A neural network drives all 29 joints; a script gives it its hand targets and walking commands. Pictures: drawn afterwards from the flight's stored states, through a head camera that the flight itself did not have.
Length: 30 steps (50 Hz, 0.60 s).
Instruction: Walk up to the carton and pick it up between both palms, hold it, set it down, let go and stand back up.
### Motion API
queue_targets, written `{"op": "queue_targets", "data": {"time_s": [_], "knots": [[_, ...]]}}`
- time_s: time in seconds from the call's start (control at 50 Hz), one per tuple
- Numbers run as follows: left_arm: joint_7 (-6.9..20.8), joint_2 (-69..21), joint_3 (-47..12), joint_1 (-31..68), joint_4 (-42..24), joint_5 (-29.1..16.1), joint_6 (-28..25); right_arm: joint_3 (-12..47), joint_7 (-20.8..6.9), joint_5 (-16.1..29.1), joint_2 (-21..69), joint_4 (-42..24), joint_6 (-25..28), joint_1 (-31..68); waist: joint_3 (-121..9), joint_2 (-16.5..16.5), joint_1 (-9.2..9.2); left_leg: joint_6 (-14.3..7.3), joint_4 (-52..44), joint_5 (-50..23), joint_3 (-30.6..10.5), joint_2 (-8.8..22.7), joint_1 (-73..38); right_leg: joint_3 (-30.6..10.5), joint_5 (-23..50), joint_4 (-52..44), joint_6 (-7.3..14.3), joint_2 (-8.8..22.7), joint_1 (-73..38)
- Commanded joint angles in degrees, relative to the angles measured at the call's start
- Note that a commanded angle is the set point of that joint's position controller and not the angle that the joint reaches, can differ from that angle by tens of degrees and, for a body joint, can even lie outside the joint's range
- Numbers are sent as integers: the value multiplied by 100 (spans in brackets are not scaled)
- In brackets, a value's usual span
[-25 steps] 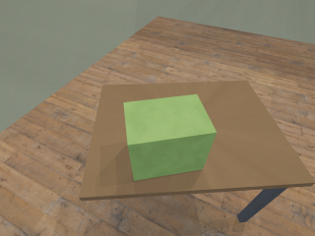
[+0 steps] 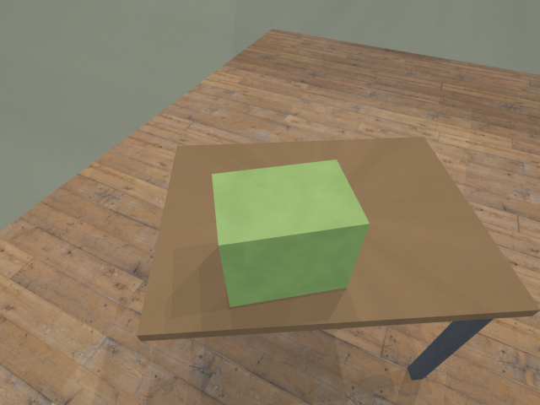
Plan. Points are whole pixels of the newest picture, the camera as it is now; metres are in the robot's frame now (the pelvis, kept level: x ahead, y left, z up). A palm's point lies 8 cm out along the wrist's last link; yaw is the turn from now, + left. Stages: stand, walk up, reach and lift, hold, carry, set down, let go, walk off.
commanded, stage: stand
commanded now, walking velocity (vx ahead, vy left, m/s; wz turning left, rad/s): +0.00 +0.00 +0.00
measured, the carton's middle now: (283, 233) +0.47 -0.02 -0.06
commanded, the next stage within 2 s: none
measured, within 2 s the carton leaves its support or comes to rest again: neither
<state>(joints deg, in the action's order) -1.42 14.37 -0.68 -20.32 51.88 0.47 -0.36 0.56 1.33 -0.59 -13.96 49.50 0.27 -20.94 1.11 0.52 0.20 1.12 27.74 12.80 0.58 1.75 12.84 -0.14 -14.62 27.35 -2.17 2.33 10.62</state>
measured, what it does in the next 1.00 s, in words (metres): stands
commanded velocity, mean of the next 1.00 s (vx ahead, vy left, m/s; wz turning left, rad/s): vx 0.00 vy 0.00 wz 0.00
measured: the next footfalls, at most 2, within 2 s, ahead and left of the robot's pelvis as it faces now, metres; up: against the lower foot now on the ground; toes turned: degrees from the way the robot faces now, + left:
none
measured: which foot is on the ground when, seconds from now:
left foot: down 0.00-1.00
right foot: down 0.00-1.00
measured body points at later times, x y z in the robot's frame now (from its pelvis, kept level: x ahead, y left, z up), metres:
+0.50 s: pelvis +0.01 +0.00 +0.00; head +0.01 +0.00 +0.45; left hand +0.03 +0.25 -0.15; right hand +0.04 -0.26 -0.14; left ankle +0.03 +0.13 -0.74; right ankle +0.00 -0.14 -0.74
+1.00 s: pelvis +0.02 +0.00 +0.00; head +0.02 +0.00 +0.45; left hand +0.04 +0.25 -0.14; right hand +0.04 -0.26 -0.14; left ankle +0.03 +0.13 -0.74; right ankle +0.00 -0.14 -0.74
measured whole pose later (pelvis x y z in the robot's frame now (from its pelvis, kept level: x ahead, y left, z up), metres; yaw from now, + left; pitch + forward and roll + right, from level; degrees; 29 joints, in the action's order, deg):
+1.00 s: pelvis +0.02 +0.00 +0.00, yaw +0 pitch -2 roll +0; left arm -1.7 13.3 0.0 -19.5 53.3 0.4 -0.3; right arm -0.1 1.9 -0.3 -13.3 53.0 0.4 -19.4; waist 2.3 0.1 0.0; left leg 1.4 27.1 13.8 0.2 1.9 11.5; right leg 0.3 -15.5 26.3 -1.9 2.2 8.9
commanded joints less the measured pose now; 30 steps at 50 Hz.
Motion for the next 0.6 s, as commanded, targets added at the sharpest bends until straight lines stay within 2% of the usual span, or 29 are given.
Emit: {"op": "queue_targets", "data": {"time_s": [0.0, 0.02, 0.06, 0.08, 0.12, 0.18, 0.2, 0.24, 0.28, 0.3, 0.32, 0.36, 0.38, 0.4, 0.44, 0.46, 0.58], "knots": [[-26, 699, 167, -294, -157, 8, -72, -201, 33, -16, -752, -155, 89, -306, 336, -174, 18, -175, -695, 110, -475, 323, 181, -382, 120, -666, 233, 294, 289], [-29, 741, 171, -263, -178, 5, -73, -208, 27, 6, -769, -174, 85, -304, 294, 4, 13, -172, -659, 173, -484, 309, 175, -365, 20, -707, 239, 296, 312], [-23, 670, 157, -293, -159, -16, -59, -193, 31, -2, -751, -150, 65, -322, 389, 4, 19, -178, -732, 370, -509, 335, 173, -354, -203, -717, 221, 246, 497], [-23, 652, 163, -278, -140, -11, -57, -190, 35, -13, -759, -131, 61, -252, 584, -170, 16, -173, -721, 291, -505, 306, 283, -343, -74, -709, 219, 245, 470], [-30, 670, 161, -313, -133, -15, -50, -153, 37, 2, -699, -115, 59, -277, 529, -56, -34, -184, -756, 310, -536, 329, 301, -323, -63, -690, 222, 239, 481], [-32, 631, 165, -378, -104, 3, -41, -201, 31, 1, -735, -78, 59, -357, 379, -25, 9, -168, -791, 625, -536, 321, 285, -302, -384, -707, 201, 224, 433], [-31, 607, 155, -377, -78, 9, -45, -200, 32, 10, -781, -51, 55, -293, 416, -182, -14, -180, -767, 595, -502, 309, 325, -341, -299, -734, 200, 244, 404], [-41, 695, 171, -299, -98, 16, -67, -166, 35, -3, -661, -42, 71, -292, 423, -47, -7, -180, -712, 210, -522, 318, 267, -348, 57, -660, 227, 289, 379], [-50, 668, 174, -355, -62, -5, -86, -169, 36, 2, -664, 7, 86, -335, 159, -121, -9, -173, -590, -133, -462, 317, 70, -353, 270, -646, 236, 328, 294], [-53, 665, 158, -301, -73, -10, -89, -163, 42, 13, -724, -21, 91, -304, 148, -46, 13, -182, -570, -246, -497, 323, 30, -361, 314, -626, 240, 310, 297], [-48, 628, 164, -327, -63, -9, -77, -180, 43, 10, -701, -1, 86, -347, 109, -135, 28, -178, -616, -72, -463, 315, 37, -326, 121, -622, 232, 272, 391], [-47, 570, 140, -310, -29, -6, -63, -158, 49, -7, -670, 28, 74, -337, 294, -63, -8, -183, -654, -134, -529, 343, 88, -301, 157, -615, 215, 270, 371], [-47, 525, 144, -355, -36, -5, -68, -153, 53, -9, -678, 46, 80, -286, 259, 12, -49, -189, -620, -295, -547, 367, 35, -300, 328, -609, 225, 281, 327], [-51, 589, 130, -322, -44, -8, -62, -141, 48, -18, -661, 4, 96, -385, 159, 16, -3, -178, -638, -439, -543, 377, 9, -265, 443, -532, 226, 277, 259], [-52, 536, 123, -428, 20, -23, -55, -168, 53, -6, -695, 42, 76, -266, 238, -139, -33, -166, -591, -334, -472, 341, 28, -290, 387, -612, 223, 297, 320], [-60, 600, 148, -349, -4, -22, -59, -161, 56, -7, -646, 53, 80, -277, 246, -191, -17, -161, -586, -510, -472, 324, -4, -297, 559, -592, 234, 319, 246], [-49, 613, 180, -336, -37, -9, -48, -183, 71, 35, -631, 94, 71, -302, 402, -27, -4, -175, -515, -698, -394, 365, 5, -266, 619, -628, 227, 321, 251]]}}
